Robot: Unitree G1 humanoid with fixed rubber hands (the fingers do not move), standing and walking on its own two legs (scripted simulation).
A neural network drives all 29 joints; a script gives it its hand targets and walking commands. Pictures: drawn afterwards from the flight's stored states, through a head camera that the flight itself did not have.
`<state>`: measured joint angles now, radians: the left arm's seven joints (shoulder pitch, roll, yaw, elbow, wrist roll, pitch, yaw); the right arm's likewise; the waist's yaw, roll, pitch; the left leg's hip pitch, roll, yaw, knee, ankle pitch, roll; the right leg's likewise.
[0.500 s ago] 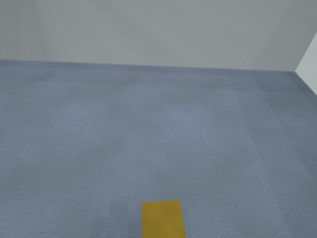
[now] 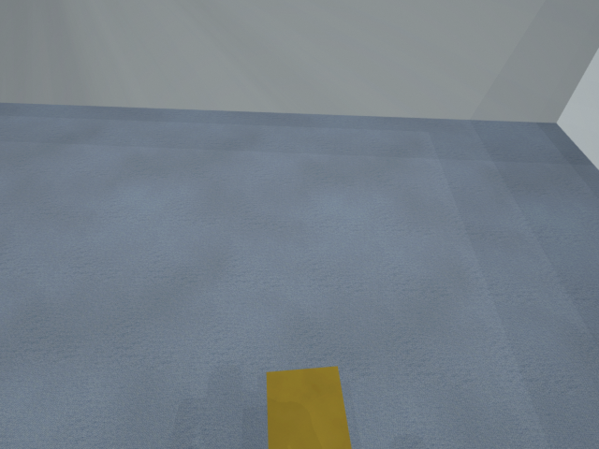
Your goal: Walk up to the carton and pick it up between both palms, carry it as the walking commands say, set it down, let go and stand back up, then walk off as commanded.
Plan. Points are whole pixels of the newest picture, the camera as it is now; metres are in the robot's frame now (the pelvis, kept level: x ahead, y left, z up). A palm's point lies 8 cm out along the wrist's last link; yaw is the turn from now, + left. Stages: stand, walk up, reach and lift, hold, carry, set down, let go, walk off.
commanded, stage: stand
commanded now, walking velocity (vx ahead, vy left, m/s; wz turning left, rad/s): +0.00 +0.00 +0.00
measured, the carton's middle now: (305, 424) +0.37 -0.02 -0.65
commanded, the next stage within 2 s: walk off in 0.66 s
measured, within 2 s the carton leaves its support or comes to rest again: neither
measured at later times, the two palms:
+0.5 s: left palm out of the picture -0.06 +0.21 -0.14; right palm out of the picture -0.09 -0.22 -0.14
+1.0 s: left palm out of the picture -0.09 +0.22 -0.14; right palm out of the picture -0.06 -0.23 -0.14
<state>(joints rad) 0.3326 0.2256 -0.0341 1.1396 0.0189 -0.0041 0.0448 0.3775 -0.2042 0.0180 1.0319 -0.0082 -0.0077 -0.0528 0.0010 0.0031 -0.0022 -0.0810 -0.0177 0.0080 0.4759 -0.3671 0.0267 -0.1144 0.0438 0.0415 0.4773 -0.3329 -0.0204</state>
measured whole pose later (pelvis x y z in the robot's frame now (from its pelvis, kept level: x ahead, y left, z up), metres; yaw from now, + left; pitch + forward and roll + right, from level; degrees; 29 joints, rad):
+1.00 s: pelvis -0.01 +0.00 +0.00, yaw +0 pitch -2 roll -1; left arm 0.41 0.17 0.00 1.17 0.04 -0.03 0.05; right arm 0.41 -0.16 -0.02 1.16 -0.03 0.01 -0.04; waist 0.06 0.01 -0.02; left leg -0.25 0.02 0.06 0.79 -0.48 0.00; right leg -0.13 0.05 0.03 0.48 -0.33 -0.04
